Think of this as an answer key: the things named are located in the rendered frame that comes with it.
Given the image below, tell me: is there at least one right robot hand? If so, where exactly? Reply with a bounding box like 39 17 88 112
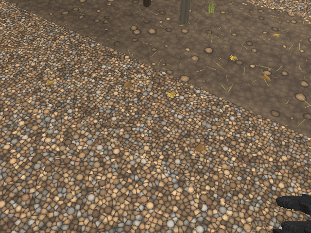
272 194 311 233

